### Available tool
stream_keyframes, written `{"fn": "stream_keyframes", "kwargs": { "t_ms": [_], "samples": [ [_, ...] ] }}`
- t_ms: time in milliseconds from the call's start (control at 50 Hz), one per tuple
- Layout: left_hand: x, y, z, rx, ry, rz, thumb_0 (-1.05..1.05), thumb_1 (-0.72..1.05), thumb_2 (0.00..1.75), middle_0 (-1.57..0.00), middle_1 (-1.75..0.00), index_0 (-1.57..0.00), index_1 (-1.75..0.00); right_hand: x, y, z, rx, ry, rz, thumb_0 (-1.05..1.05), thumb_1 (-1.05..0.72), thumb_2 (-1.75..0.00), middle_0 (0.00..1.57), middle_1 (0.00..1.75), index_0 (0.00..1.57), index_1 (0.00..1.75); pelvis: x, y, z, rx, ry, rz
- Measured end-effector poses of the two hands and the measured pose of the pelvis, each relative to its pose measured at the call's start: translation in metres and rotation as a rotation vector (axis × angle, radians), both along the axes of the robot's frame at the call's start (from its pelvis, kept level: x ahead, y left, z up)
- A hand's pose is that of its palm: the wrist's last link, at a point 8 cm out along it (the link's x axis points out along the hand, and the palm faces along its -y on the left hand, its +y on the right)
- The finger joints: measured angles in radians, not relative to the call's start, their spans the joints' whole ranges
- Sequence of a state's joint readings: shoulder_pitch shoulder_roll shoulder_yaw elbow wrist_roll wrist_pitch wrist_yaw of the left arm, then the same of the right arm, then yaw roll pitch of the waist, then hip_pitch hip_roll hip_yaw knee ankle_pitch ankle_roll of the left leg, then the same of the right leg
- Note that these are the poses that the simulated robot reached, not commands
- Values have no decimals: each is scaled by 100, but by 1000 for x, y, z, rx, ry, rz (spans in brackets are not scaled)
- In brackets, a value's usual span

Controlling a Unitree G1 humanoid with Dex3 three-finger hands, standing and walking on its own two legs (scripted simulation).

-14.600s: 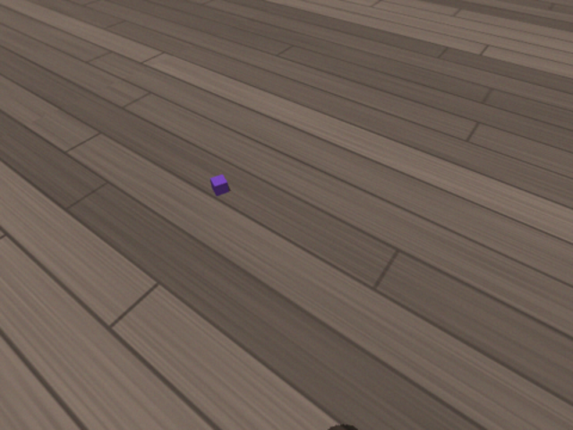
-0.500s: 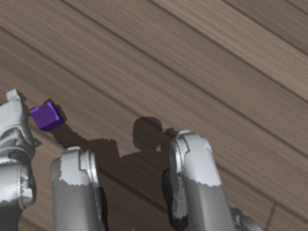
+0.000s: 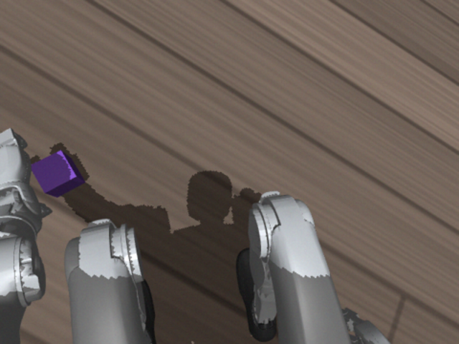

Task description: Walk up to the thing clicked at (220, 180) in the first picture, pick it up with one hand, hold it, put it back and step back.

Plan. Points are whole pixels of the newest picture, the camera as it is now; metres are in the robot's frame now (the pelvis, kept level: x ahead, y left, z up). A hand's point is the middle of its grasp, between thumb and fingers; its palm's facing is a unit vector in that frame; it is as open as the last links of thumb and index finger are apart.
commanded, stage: rise first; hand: left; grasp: from above
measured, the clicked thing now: (59, 174) +0.45 +0.29 -0.29
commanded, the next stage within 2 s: approach in 1.28 s
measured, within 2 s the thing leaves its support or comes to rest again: neither
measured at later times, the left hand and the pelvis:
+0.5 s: hand (15, 184) +0.41 +0.32 -0.18, palm faces -0.37 -0.23 -0.90, open 13.9 cm; pelvis +0.00 +0.00 +0.00, yaw +0 degrees
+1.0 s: hand (17, 188) +0.40 +0.32 -0.17, palm faces -0.38 -0.22 -0.90, open 13.7 cm; pelvis +0.00 +0.00 +0.00, yaw +0 degrees
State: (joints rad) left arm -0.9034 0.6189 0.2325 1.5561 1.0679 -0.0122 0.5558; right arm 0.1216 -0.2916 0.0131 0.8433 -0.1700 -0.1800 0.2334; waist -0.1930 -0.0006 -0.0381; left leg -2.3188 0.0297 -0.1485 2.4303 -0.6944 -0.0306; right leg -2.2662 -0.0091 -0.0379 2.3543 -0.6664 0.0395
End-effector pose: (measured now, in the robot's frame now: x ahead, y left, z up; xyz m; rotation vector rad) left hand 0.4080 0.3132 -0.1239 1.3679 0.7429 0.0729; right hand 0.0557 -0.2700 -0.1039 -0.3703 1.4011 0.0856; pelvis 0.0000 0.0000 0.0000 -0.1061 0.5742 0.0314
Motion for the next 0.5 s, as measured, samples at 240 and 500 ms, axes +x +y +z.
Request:
{"fn": "stream_keyframes", "kwargs": {
  "t_ms": [240,500],
  "samples": [
    [4,6,-4,2,-3,-15,0,-52,97,-15,-98,-14,-99,-5,0,2,-2,20,-1,0,-92,-91,20,30,20,30,1,2,-2,-7,-1,1],
    [5,11,4,2,-1,-16,0,-51,96,-17,-96,-15,-98,2,1,1,7,5,7,0,-92,-91,20,30,20,30,1,2,-1,-7,-1,2]
  ]
}}
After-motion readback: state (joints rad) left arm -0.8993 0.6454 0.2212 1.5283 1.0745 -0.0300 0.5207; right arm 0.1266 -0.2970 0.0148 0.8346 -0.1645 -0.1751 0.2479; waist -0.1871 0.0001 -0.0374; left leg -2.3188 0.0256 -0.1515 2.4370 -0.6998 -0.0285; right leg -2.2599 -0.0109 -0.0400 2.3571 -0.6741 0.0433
